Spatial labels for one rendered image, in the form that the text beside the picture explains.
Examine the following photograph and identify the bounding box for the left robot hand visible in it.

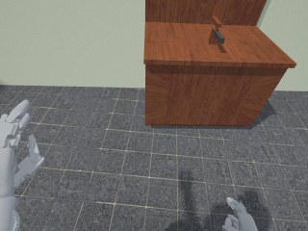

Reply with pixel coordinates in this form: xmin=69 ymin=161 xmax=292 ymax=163
xmin=0 ymin=99 xmax=44 ymax=197

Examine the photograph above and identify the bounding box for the right robot hand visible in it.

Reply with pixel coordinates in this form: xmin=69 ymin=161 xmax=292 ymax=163
xmin=221 ymin=197 xmax=258 ymax=231

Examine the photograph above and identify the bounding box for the tap lever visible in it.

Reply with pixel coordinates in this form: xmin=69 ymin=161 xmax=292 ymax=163
xmin=214 ymin=30 xmax=225 ymax=43

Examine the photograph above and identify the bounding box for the left robot forearm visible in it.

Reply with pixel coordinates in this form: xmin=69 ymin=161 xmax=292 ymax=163
xmin=0 ymin=195 xmax=21 ymax=231

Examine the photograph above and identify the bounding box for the counter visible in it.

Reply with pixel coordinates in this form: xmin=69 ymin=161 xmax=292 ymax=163
xmin=143 ymin=0 xmax=297 ymax=127

